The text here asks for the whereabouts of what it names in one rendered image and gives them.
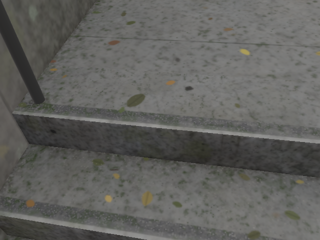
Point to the stairs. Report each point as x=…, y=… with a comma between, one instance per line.
x=87, y=180

